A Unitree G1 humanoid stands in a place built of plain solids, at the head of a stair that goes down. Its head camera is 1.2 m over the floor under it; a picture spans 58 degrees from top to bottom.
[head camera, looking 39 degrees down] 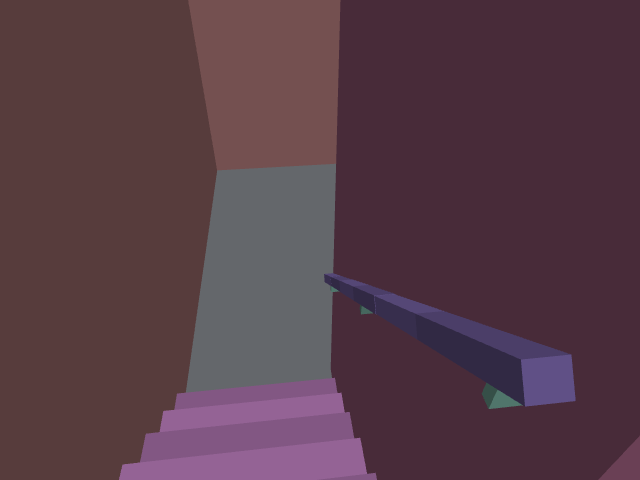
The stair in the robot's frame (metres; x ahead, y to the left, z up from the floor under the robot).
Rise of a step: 0.20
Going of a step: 0.23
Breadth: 0.97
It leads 6 degrees to the left of straight ahead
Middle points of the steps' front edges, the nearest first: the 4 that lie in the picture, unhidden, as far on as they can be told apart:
0.83 0.31 -0.59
1.06 0.34 -0.78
1.28 0.36 -0.98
1.51 0.39 -1.17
